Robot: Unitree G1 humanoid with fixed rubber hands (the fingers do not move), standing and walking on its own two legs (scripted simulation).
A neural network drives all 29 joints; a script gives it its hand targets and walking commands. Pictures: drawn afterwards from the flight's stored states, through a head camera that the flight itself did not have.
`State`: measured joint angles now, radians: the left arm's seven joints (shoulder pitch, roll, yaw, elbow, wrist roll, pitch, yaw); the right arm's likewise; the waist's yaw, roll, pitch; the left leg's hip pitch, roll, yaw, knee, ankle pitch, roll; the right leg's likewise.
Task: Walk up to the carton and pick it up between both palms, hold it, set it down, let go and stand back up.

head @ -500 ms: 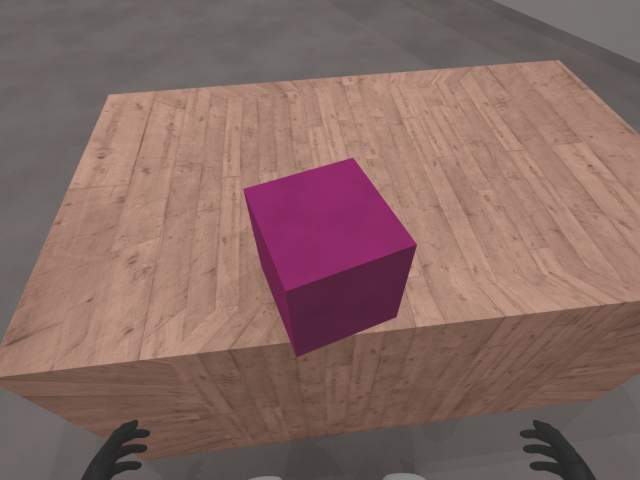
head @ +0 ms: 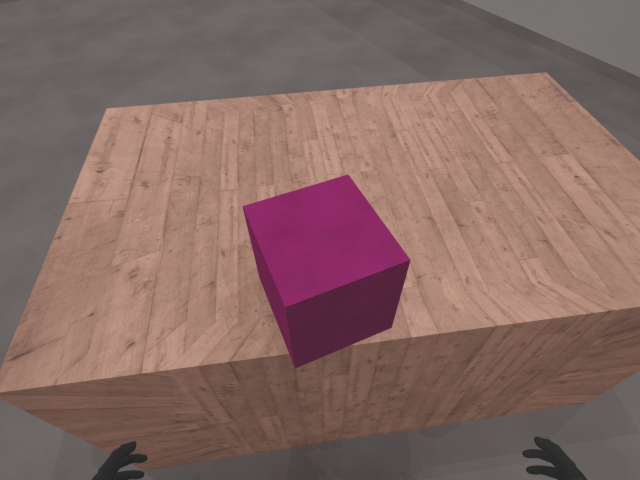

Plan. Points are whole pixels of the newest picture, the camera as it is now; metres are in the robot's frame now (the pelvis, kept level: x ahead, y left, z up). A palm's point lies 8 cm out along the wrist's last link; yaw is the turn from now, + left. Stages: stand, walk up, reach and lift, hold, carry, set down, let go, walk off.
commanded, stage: stand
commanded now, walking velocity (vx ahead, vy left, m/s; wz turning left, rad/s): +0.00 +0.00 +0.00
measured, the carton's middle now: (321, 270) +0.41 +0.02 -0.02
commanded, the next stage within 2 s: walk up in 0.90 s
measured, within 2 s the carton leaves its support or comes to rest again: neither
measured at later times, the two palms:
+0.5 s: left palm out of the picture +0.10 +0.30 -0.10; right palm out of the picture +0.09 -0.30 -0.10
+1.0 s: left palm out of the picture +0.09 +0.30 -0.10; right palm out of the picture +0.08 -0.31 -0.10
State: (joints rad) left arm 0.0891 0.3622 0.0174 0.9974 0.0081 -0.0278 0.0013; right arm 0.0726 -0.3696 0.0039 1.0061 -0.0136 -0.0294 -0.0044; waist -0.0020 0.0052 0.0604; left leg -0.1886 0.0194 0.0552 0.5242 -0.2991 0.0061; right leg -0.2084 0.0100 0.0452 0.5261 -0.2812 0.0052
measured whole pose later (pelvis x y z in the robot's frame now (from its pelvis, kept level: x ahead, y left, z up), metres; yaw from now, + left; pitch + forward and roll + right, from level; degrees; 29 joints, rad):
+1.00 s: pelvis -0.01 -0.01 +0.01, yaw -1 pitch -3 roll +0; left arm 0.08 0.36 0.02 1.09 0.01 -0.02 0.00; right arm 0.07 -0.37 -0.01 1.10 -0.01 -0.02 0.00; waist -0.01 0.01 0.06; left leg -0.10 0.03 0.06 0.35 -0.20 0.00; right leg -0.12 0.02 0.05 0.34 -0.17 0.00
